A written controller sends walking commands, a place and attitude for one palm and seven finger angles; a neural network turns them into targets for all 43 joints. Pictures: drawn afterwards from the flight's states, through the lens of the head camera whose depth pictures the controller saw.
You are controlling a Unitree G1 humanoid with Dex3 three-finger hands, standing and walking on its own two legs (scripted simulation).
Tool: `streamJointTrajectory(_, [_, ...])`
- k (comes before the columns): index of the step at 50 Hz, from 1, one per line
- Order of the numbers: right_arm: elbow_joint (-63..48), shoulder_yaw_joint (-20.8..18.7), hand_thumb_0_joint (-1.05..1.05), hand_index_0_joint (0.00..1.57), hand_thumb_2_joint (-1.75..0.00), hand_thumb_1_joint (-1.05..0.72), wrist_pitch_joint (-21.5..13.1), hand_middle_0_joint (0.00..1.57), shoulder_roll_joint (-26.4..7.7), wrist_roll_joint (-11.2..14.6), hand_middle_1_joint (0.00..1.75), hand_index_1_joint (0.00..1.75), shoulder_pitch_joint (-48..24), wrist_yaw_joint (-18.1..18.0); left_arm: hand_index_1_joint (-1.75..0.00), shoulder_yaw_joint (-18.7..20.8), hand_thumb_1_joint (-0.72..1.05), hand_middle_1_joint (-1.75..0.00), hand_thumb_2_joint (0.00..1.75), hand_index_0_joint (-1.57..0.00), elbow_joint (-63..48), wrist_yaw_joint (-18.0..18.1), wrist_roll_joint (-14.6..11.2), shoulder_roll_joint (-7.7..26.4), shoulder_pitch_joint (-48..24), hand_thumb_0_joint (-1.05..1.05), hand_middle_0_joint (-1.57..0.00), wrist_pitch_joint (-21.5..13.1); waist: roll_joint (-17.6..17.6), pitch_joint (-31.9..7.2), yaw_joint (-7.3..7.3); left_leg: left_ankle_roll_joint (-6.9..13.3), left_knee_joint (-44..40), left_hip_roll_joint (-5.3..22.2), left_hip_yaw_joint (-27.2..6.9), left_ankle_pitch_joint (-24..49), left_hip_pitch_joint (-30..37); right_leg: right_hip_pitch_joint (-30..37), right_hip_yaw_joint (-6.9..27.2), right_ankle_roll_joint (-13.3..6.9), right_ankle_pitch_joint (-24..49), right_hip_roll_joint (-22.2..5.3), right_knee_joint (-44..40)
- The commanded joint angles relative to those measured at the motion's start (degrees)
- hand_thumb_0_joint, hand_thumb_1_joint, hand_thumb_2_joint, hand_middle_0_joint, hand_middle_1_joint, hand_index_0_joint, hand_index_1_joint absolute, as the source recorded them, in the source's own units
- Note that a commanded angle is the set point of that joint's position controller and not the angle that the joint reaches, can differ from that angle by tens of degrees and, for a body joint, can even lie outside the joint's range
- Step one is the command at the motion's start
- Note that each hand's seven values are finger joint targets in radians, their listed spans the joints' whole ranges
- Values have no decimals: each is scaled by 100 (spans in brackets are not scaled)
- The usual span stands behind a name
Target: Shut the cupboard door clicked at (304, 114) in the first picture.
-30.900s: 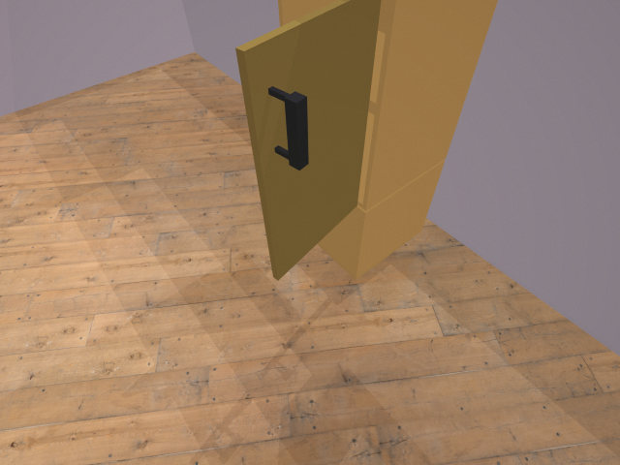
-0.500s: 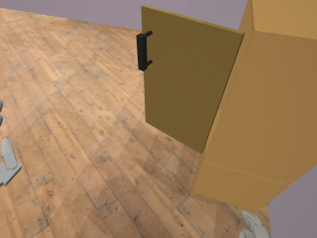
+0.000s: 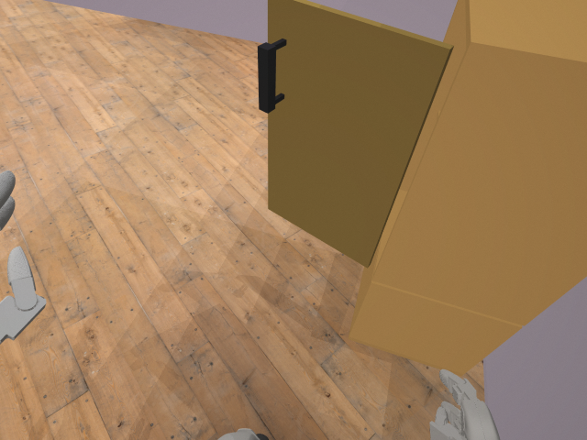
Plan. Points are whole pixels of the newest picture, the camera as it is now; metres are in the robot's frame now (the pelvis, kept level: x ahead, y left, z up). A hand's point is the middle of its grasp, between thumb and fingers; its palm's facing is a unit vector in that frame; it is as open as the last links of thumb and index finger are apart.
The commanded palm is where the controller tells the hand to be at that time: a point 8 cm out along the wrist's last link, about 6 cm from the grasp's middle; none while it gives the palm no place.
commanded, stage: step back with the hand held close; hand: left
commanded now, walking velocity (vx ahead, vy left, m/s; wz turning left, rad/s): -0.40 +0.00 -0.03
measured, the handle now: (273, 75) +0.76 +0.09 +0.12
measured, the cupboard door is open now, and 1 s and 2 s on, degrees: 72 72 72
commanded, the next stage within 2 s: stop stepping back and stand still in 0.44 s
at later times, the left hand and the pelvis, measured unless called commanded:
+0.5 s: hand out of the picture +0.16 +0.28 +0.19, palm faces +0.34 -0.87 -0.35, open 7.4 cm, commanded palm +0.10 +0.34 +0.19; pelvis -0.06 +0.05 -0.01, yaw -4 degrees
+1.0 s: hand out of the picture +0.08 +0.35 +0.19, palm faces +0.28 -0.90 -0.34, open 7.4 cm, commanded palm +0.02 +0.40 +0.19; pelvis -0.16 +0.12 +0.02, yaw -7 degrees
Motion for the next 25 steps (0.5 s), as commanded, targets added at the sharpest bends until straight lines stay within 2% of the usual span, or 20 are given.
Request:
streamJointTrajectory(1, [-718,-280,0,20,-90,-90,-153,20,-616,-36,30,30,-292,-99,-30,867,90,-30,90,-20,-1032,266,6,1301,-441,0,-20,-260,-468,-618,-182,-220,506,182,-424,-291,1606,-1141,1299,-657,478,-1568,-1344])
streamJointTrajectory(3, [-768,-275,0,20,-90,-90,-97,20,-659,6,30,30,-346,-123,-30,832,90,-30,90,-20,-911,265,-3,1286,-500,0,-20,-239,-404,-427,-186,-160,307,228,-555,-322,1605,-1324,1038,-519,52,-1332,-1290])
streamJointTrajectory(4, [-790,-275,0,20,-90,-90,-110,20,-695,21,30,30,-382,-137,-30,866,90,-30,90,-20,-920,261,-10,1310,-495,0,-20,-269,-229,-340,-173,-114,-21,337,-713,-514,1571,-1374,823,-432,-410,-1100,-1215])
streamJointTrajectory(5, [-833,-278,0,20,-90,-90,-143,20,-757,17,30,30,-488,-172,-30,863,90,-30,90,-20,-995,248,-10,1328,-544,0,-20,-296,138,-174,-166,-54,-543,532,-992,-948,1337,-1333,612,-336,-925,-812,-1041])
streamJointTrajectory(6, [-883,-258,0,20,-90,-90,-193,20,-815,21,30,30,-515,-178,-30,882,90,-30,90,-20,-991,227,-9,1242,-457,0,-20,-333,698,-109,-134,71,-1396,888,-1415,-1712,809,-864,292,-196,-1331,-381,-562])
streamJointTrajectory(7, [-929,-278,0,20,-90,-90,-277,20,-938,4,30,30,-593,-181,-30,940,90,-30,90,-20,-1028,193,13,1159,-449,0,-20,-374,1496,-243,-68,305,-2614,1468,-2141,-3024,-369,437,-64,-41,-1125,163,556])
streamJointTrajectory(8, [-933,-317,0,20,-90,-90,-321,20,-995,-46,30,30,-632,-185,-30,1092,90,-30,90,-20,-1001,147,19,1192,-481,0,-20,-391,1844,-357,39,403,-3189,1871,-2527,-3623,-1301,1463,-187,-33,-897,386,1406])
streamJointTrajectory(9, [-899,-346,0,20,-90,-90,-326,20,-884,-95,30,30,-502,-159,-30,1121,90,-30,90,-20,-1080,90,-35,1276,-533,0,-20,-381,1500,-556,49,265,-3179,1856,-2288,-3153,-1129,1545,-211,-91,-1069,367,1668])
streamJointTrajectory(10, [-947,-371,0,20,-90,-90,-355,20,-889,-65,30,30,-564,-118,-30,1127,90,-30,90,-20,-1063,42,-53,1311,-491,0,-20,-404,1320,-712,91,238,-2942,1759,-2073,-2821,-853,1468,-187,-115,-1175,358,1500])
streamJointTrajectory(11, [-911,-365,0,20,-90,-90,-380,20,-807,-70,30,30,-480,-69,-30,964,90,-30,90,-20,-1070,14,-129,1121,-286,0,-20,-392,1204,-812,101,115,-2741,1582,-1670,-2307,-341,1233,-286,-172,-1358,291,1131])
streamJointTrajectory(14, [-781,-345,0,20,-90,-90,-432,20,-735,-65,30,30,-329,46,-30,711,90,-30,90,-20,-1320,-3,-258,971,-144,0,-20,-347,1310,-1105,35,-295,-2441,1336,-1118,-1531,788,990,-382,-246,-1319,86,-343])
streamJointTrajectory(16, [-692,-277,0,20,-90,-90,-381,20,-659,-94,30,30,-227,62,-30,630,90,-30,90,-20,-1373,18,-240,1013,-300,0,-20,-332,753,-995,-45,-441,-1645,1027,-717,-765,1355,540,173,-407,-997,-459,-1343])
streamJointTrajectory(18, [-518,-220,0,20,-90,-90,-391,20,-595,-129,30,30,-157,2,-30,763,90,-30,90,-20,-1354,120,-180,1346,-886,0,-20,-383,-265,-790,-162,-582,-14,576,-181,-70,2485,-1076,1089,-801,-584,-1515,-2017])
streamJointTrajectory(19, [-476,-215,0,20,-90,-90,-455,20,-605,-108,30,30,-175,-31,-30,615,90,-30,90,-20,-1412,145,-93,1340,-1271,0,-20,-369,-577,-757,-186,-571,418,285,-144,-321,2659,-1416,895,-785,-452,-1655,-1970])
streamJointTrajectory(20, [-402,-293,0,20,-90,-90,-502,20,-668,-85,30,30,-216,-80,-30,598,90,-30,90,-20,-1296,138,-61,1344,-1381,0,-20,-283,-787,-666,-189,-531,759,211,-294,-549,2802,-1873,830,-807,-1000,-1667,-1881])
streamJointTrajectory(21, [-413,-264,0,20,-90,-90,-467,20,-645,-79,30,30,-237,-107,-30,553,90,-30,90,-20,-1011,131,-34,1210,-1031,0,-20,-159,-690,-333,-229,-443,675,222,-374,-362,2675,-1982,521,-742,-745,-1528,-1590])
streamJointTrajectory(22, [-458,-218,0,20,-90,-90,-407,20,-667,-59,30,30,-324,-120,-30,496,90,-30,90,-20,-1010,99,-67,1114,-1018,0,-20,-82,-246,-191,-253,-375,145,308,-615,-185,2360,-1854,192,-582,-534,-1207,-1115])
streamJointTrajectory(23, [-558,-199,0,20,-90,-90,-366,20,-691,-56,30,30,-471,-139,-30,655,90,-30,90,-20,-1088,65,-92,1217,-933,0,-20,-63,339,-186,-193,-263,-751,528,-950,-97,2015,-1530,-116,-331,-826,-654,-663])
streamJointTrajectory(24, [-701,-209,0,20,-90,-90,-359,20,-765,-56,30,30,-617,-130,-30,804,90,-30,90,-20,-1176,33,-152,1294,-819,0,-20,-84,1103,-247,-65,-150,-2011,919,-1537,-757,1305,-716,-377,-139,-1470,20,-93])
streamJointTrajectory(25, [-839,-244,0,20,-90,-90,-388,20,-838,-70,30,30,-805,-111,-30,1008,90,-30,90,-20,-1244,-3,-178,1434,-674,0,-20,-146,1758,-323,52,-222,-3221,1339,-2251,-2260,319,387,-490,-148,-1886,463,706])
